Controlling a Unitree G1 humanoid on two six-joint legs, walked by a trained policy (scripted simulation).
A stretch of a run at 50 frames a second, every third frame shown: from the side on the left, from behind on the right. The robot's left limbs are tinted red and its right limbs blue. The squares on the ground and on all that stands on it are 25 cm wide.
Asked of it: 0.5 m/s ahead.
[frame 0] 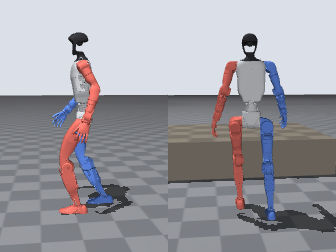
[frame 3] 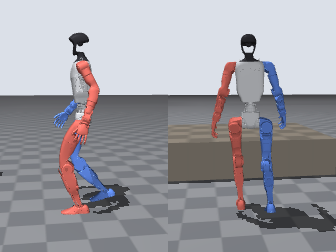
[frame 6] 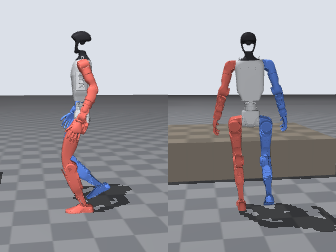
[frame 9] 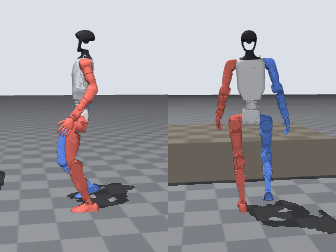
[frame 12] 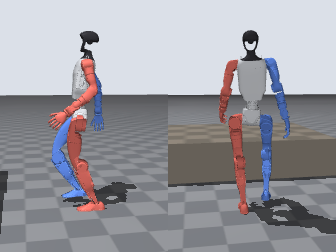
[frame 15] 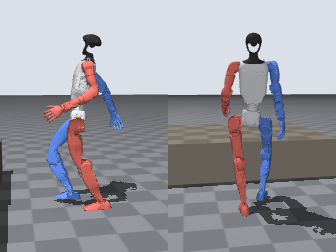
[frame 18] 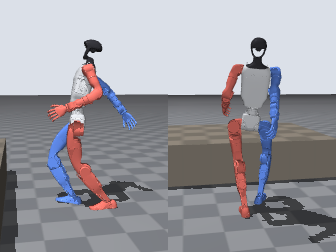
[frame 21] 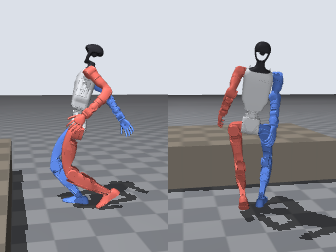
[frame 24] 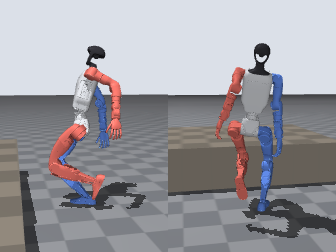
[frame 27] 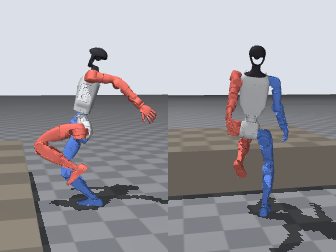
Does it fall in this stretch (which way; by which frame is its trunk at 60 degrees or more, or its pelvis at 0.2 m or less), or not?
no
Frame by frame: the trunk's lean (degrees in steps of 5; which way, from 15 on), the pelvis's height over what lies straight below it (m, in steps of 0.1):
0: 5, 0.8
3: 5, 0.8
6: 0, 0.8
9: 5, 0.8
12: 10, 0.8
15: 15 backward, 0.7
18: 15 backward, 0.7
21: 20 backward and to its right, 0.7
24: 20 backward and to its right, 0.7
27: 15 backward, 0.7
